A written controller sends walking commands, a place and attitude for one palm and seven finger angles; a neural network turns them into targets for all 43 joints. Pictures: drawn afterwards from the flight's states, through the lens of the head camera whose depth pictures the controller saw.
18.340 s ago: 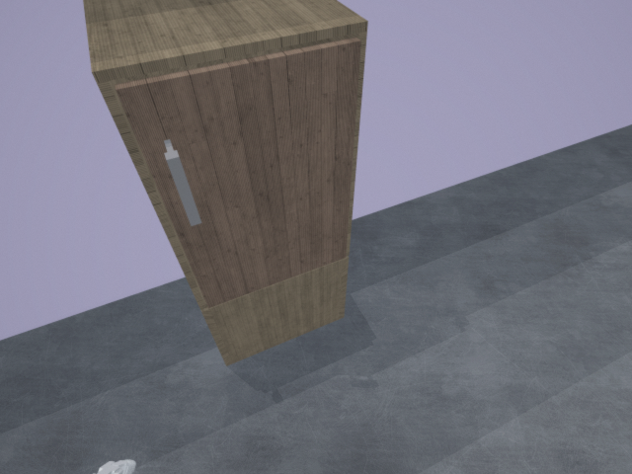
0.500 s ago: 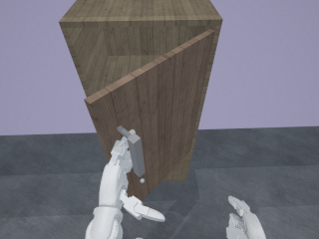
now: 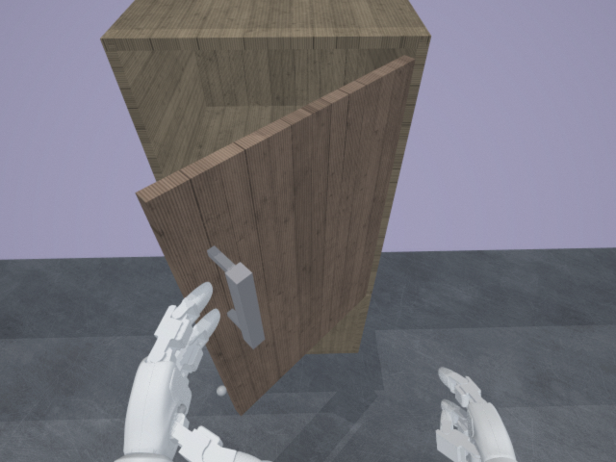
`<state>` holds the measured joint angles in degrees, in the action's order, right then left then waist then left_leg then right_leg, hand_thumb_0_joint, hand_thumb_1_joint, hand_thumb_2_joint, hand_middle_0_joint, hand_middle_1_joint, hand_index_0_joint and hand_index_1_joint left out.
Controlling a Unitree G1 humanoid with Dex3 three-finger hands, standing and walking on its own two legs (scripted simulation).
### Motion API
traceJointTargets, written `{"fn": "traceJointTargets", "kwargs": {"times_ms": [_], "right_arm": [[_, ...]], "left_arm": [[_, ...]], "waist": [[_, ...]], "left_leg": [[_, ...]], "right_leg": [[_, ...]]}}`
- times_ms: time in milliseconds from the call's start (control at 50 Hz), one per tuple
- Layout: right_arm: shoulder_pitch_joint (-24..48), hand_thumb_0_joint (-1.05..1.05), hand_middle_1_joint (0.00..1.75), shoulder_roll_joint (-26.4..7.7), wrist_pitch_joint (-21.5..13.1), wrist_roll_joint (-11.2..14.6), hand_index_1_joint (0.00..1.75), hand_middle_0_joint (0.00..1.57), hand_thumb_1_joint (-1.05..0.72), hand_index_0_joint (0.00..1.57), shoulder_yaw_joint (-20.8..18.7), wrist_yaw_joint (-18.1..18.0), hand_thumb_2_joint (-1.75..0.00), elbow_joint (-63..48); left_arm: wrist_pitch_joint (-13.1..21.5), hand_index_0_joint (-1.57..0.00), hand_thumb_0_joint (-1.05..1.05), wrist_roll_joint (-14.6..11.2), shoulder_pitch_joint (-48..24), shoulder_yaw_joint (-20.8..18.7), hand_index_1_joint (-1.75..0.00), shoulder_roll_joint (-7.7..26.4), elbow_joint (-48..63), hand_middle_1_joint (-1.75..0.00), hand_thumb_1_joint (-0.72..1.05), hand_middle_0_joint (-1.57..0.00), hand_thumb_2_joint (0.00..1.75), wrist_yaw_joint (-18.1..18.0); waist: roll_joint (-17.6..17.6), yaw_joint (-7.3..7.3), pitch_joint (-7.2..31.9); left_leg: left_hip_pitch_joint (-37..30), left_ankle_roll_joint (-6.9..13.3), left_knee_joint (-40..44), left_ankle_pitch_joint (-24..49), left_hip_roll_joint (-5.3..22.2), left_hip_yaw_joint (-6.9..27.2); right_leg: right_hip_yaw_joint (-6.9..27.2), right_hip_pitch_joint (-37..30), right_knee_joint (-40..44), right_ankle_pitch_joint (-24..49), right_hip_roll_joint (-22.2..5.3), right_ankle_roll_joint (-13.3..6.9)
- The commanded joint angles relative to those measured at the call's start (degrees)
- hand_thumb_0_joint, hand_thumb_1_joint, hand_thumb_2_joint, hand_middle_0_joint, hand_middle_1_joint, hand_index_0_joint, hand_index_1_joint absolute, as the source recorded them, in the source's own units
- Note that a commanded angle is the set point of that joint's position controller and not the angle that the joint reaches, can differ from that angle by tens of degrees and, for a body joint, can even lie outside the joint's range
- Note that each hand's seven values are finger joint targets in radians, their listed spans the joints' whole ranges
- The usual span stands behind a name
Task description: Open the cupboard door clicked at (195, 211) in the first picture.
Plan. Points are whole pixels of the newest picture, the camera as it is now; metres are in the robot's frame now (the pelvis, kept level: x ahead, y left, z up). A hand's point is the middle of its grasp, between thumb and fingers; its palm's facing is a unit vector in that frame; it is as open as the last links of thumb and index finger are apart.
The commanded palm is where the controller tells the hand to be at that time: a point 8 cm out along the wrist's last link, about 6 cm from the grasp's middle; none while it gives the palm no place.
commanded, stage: slide the hand sideways off the handle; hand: left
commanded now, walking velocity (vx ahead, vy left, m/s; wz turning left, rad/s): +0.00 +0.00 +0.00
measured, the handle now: (236, 299) +0.29 +0.11 +0.09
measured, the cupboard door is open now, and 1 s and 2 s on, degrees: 44 43 43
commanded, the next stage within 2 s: draw the hand back to the body in 0.38 s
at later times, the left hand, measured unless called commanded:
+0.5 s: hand (159, 430) +0.15 +0.16 +0.08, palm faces +0.08 -1.00 -0.02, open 16.3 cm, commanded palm +0.11 +0.21 +0.10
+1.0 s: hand (96, 400) +0.15 +0.20 +0.14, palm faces +0.07 -1.00 -0.07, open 16.2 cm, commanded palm +0.12 +0.26 +0.15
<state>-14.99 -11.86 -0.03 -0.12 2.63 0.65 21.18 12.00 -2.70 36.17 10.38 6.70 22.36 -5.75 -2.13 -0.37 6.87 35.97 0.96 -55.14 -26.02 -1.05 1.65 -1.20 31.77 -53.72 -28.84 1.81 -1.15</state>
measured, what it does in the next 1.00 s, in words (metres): stands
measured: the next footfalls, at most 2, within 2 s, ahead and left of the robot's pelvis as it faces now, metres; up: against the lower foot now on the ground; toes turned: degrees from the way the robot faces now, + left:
none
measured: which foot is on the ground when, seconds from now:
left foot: down 0.00-1.00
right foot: down 0.00-1.00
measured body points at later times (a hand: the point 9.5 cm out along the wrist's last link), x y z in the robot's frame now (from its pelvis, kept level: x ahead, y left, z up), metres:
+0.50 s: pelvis +0.00 -0.02 -0.01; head +0.02 -0.02 +0.44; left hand +0.14 +0.21 +0.09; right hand +0.20 -0.25 -0.07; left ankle +0.02 +0.11 -0.69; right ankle -0.02 -0.11 -0.69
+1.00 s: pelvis -0.01 +0.02 +0.01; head -0.03 +0.03 +0.46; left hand +0.14 +0.25 +0.14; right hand +0.19 -0.18 -0.03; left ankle +0.02 +0.11 -0.69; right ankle -0.02 -0.11 -0.69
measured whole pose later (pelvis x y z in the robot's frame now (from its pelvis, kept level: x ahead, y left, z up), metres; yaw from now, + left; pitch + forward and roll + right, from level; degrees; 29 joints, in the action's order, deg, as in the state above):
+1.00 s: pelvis -0.01 +0.02 +0.01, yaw +1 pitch +4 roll -3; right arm -15.8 -12.1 -8.1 3.1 3.9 -3.5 25.2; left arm 5.1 -14.8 37.1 -6.9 14.7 30.1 7.5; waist -2.7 -2.1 7.7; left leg 32.4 2.5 -53.1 -24.5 -1.6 2.9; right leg -2.4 26.1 -48.2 -26.0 1.4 0.5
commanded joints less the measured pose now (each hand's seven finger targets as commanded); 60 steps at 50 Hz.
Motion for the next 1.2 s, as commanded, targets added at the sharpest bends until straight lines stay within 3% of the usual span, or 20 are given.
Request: {"fn": "traceJointTargets", "kwargs": {"times_ms": [0, 140, 200, 320, 380, 400, 460, 540, 600, 640, 680, 760, 860, 960, 980, 1000, 1020, 1080, 1140, 1180], "right_arm": [[4.2, 0.00, 0.30, -5.7, -4.0, 0.2, 0.30, 0.20, -0.90, 0.20, -3.3, -0.9, -0.90, -9.8], [4.1, 0.00, 0.30, -5.7, -5.1, 1.0, 0.30, 0.20, -0.90, 0.20, -4.1, -2.4, -0.90, -8.8], [4.1, 0.00, 0.30, -5.6, -5.2, 1.2, 0.30, 0.20, -0.90, 0.20, -4.5, -3.2, -0.90, -7.9], [4.6, 0.00, 0.30, -5.5, -6.0, 2.0, 0.30, 0.20, -0.90, 0.20, -5.0, -4.5, -0.90, -6.6], [4.6, 0.00, 0.30, -6.0, -6.6, 2.1, 0.30, 0.20, -0.90, 0.20, -5.0, -4.8, -0.90, -6.4], [4.7, 0.00, 0.30, -6.2, -6.9, 2.1, 0.30, 0.20, -0.90, 0.20, -4.9, -4.9, -0.90, -6.3], [4.7, 0.00, 0.30, -6.5, -7.9, 2.1, 0.30, 0.20, -0.90, 0.20, -4.7, -5.2, -0.90, -6.2], [5.2, 0.00, 0.30, -6.3, -8.5, 2.4, 0.30, 0.20, -0.90, 0.20, -4.6, -5.4, -0.90, -7.0], [5.7, 0.00, 0.30, -5.9, -8.8, 2.9, 0.30, 0.20, -0.90, 0.20, -4.0, -5.2, -0.90, -7.2], [6.2, 0.00, 0.30, -6.1, -8.9, 3.0, 0.30, 0.20, -0.90, 0.20, -3.8, -5.3, -0.90, -7.0], [6.7, 0.00, 0.30, -6.4, -9.1, 3.2, 0.30, 0.20, -0.90, 0.20, -3.6, -5.2, -0.90, -7.1], [6.9, 0.00, 0.30, -6.8, -9.7, 3.3, 0.30, 0.20, -0.90, 0.20, -3.0, -4.9, -0.90, -7.3], [6.1, 0.00, 0.30, -6.9, -11.1, 3.1, 0.30, 0.20, -0.90, 0.20, -2.3, -4.9, -0.90, -6.8], [6.2, 0.00, 0.30, -7.1, -12.0, 3.2, 0.30, 0.20, -0.90, 0.20, -1.9, -4.6, -0.90, -5.7], [6.4, 0.00, 0.30, -6.7, -11.3, 2.6, 0.30, 0.20, -0.90, 0.20, -1.6, -6.0, -0.90, -6.7], [6.2, 0.00, 0.30, -5.5, -10.7, 2.1, 0.30, 0.20, -0.90, 0.20, -1.1, -6.6, -0.90, -6.1], [6.0, 0.00, 0.30, -5.6, -10.3, 2.1, 0.30, 0.20, -0.90, 0.20, -1.1, -6.7, -0.90, -5.9], [6.5, 0.00, 0.30, -5.9, -9.2, 1.8, 0.30, 0.20, -0.90, 0.20, -0.9, -6.7, -0.90, -4.4], [7.5, 0.00, 0.30, -6.3, -9.1, 1.4, 0.30, 0.20, -0.90, 0.20, -1.1, -7.1, -0.90, -3.1], [7.8, 0.00, 0.30, -6.4, -9.5, 1.2, 0.30, 0.20, -0.90, 0.20, -1.0, -7.1, -0.90, -2.4]], "left_arm": [[6.1, -0.15, 0.00, -2.8, 2.9, -6.4, -0.30, 2.9, 14.7, -0.30, -0.50, -0.15, 0.30, 2.4], [8.4, -0.15, 0.00, -6.9, 6.6, -12.0, -0.30, 5.9, 13.7, -0.30, -0.50, -0.15, 0.30, 7.9], [9.0, -0.15, 0.00, -9.1, 7.7, -15.9, -0.30, 7.7, 11.8, -0.30, -0.50, -0.15, 0.30, 10.4], [10.4, -0.15, 0.00, -13.6, 10.1, -21.2, -0.30, 10.1, 10.2, -0.30, -0.50, -0.15, 0.30, 16.0], [10.9, -0.15, 0.00, -15.0, 7.5, -19.7, -0.30, 8.8, 9.8, -0.30, -0.50, -0.15, 0.30, 18.2], [10.9, -0.15, 0.00, -15.1, 7.0, -19.2, -0.30, 8.5, 9.5, -0.30, -0.50, -0.15, 0.30, 18.6], [11.0, -0.15, 0.00, -15.1, 3.4, -19.3, -0.30, 9.7, 9.1, -0.30, -0.50, -0.15, 0.30, 18.8], [10.1, -0.15, 0.00, -14.6, 3.5, -22.1, -0.30, 12.9, 12.7, -0.30, -0.50, -0.15, 0.30, 17.3], [7.8, -0.15, 0.00, -14.7, 3.1, -20.9, -0.30, 11.2, 13.8, -0.30, -0.50, -0.15, 0.30, 16.2], [5.6, -0.15, 0.00, -15.0, 3.7, -21.2, -0.30, 10.8, 12.1, -0.30, -0.50, -0.15, 0.30, 15.6], [3.5, -0.15, 0.00, -15.0, 3.6, -20.5, -0.30, 10.2, 12.4, -0.30, -0.50, -0.15, 0.30, 15.7], [-0.4, -0.15, 0.00, -13.9, 1.9, -19.8, -0.30, 10.7, 15.1, -0.30, -0.50, -0.15, 0.30, 15.0], [-1.7, -0.15, 0.00, -12.7, -2.1, -21.0, -0.30, 12.9, 21.1, -0.30, -0.50, -0.15, 0.30, 13.2], [-4.1, -0.16, 0.00, -12.8, -2.1, -22.4, -0.30, 13.2, 21.2, -0.30, -0.32, -0.16, 0.37, 12.7], [-4.8, -0.16, 0.00, -4.4, -4.8, -23.8, -0.30, 21.5, 25.1, -0.30, -0.29, -0.16, 0.39, 6.2], [-6.1, -0.16, 0.00, -3.9, -1.2, -22.8, -0.30, 17.2, 22.0, -0.30, -0.26, -0.16, 0.40, 3.3], [-6.9, -0.16, 0.00, -3.5, -0.2, -21.7, -0.30, 15.5, 20.9, -0.30, -0.22, -0.16, 0.42, 2.1], [-7.9, -0.16, 0.00, -1.7, -1.1, -22.3, -0.30, 16.1, 19.9, -0.30, -0.12, -0.16, 0.47, -0.1], [-7.7, -0.17, 0.00, -0.9, -3.0, -24.5, -0.30, 18.3, 18.9, -0.30, -0.01, -0.17, 0.51, -1.6], [-7.3, -0.17, 0.00, -0.5, -4.1, -25.5, -0.30, 19.1, 19.9, -0.30, 0.06, -0.17, 0.54, -2.1]], "waist": [[2.4, -0.13, 5.3], [3.4, 0.06, 5.3], [5.9, -0.09, 6.1], [4.8, -0.74, 7.6], [5.3, 0.31, 5.6], [3.5, 0.35, 5.1], [3.3, 0.61, 3.7], [0.4, -1.56, 7.5], [-1.9, -1.63, 6.2], [0.8, -1.64, 4.7], [0.3, -1.64, 3.0], [-0.8, -1.49, 1.3], [-3.1, -1.73, 1.8], [-4.7, -2.07, 0.8], [-4.4, -3.58, 1.2], [-3.3, -2.72, -1.8], [-1.8, -2.39, -2.6], [-3.9, -2.29, -3.3], [-0.9, -2.40, -3.2], [-1.8, -2.48, -2.3]], "left_leg": [[-4.0, 0.7, 6.9, 12.0, -0.1, 0.3], [-0.6, 0.7, 3.9, 11.0, -0.8, 0.4], [1.0, 0.5, 2.6, 10.8, -0.8, 0.6], [1.7, 0.2, 1.1, 12.0, -1.1, 0.8], [1.8, 0.4, 1.2, 11.3, -1.0, 1.2], [1.6, 0.4, 1.5, 11.2, -0.9, 1.3], [1.6, 0.5, 1.6, 9.5, -0.6, 1.5], [-1.6, 0.8, 4.0, 10.4, -0.5, 1.6], [-3.9, 0.8, 6.6, 9.6, -0.4, 1.7], [-3.6, 0.8, 7.6, 8.7, -0.1, 2.2], [-4.2, 0.8, 9.1, 7.7, 0.1, 2.4], [-5.5, 0.7, 11.9, 5.8, 0.7, 3.4], [-8.2, 0.2, 14.8, 4.5, 1.1, 5.1], [-9.4, -0.6, 17.1, 3.6, 1.5, 6.1], [-9.9, -0.6, 20.3, 1.3, 2.0, 6.6], [-9.8, -0.6, 21.3, 0.4, 1.9, 6.0], [-9.6, -0.7, 21.6, 0.2, 2.0, 6.1], [-13.0, -0.6, 23.0, 3.9, 2.2, 5.4], [-15.6, -0.1, 24.8, 6.1, 2.3, 4.8], [-18.0, -0.1, 25.9, 8.4, 2.1, 4.3]], "right_leg": [[-0.8, -1.1, 7.7, 17.8, 0.3, -0.3], [2.2, -1.8, 8.5, 20.8, -0.9, 1.1], [4.1, -2.8, 9.0, 22.9, -2.0, 2.2], [6.4, -5.0, 9.3, 28.3, -3.3, 3.4], [5.5, -2.7, 9.7, 26.0, -3.0, 3.4], [4.8, -1.8, 9.6, 24.3, -2.6, 2.9], [4.7, 0.4, 10.3, 18.3, -2.4, 2.4], [3.0, -1.6, 9.9, 15.1, -1.3, 1.0], [0.2, -0.5, 10.1, 11.9, -0.1, 0.1], [-0.3, -1.0, 11.0, 10.5, 0.2, 0.1], [-1.2, -0.4, 11.4, 9.5, 0.4, 0.1], [-2.7, -0.4, 11.9, 7.5, 0.8, -0.1], [-3.6, -1.3, 11.9, 6.9, 1.1, -0.6], [-4.2, -2.5, 12.5, 7.4, 1.2, -0.7], [-0.1, -5.6, 15.9, 7.8, -0.3, -1.6], [-0.4, -5.8, 17.4, 6.9, -0.6, -1.6], [-0.7, -6.0, 17.7, 6.7, -0.7, -1.4], [-0.6, -8.8, 20.0, 8.9, -1.0, -1.2], [-0.6, -12.0, 22.8, 10.1, -1.1, -1.0], [-0.5, -13.9, 24.0, 11.3, -1.2, -0.9]]}}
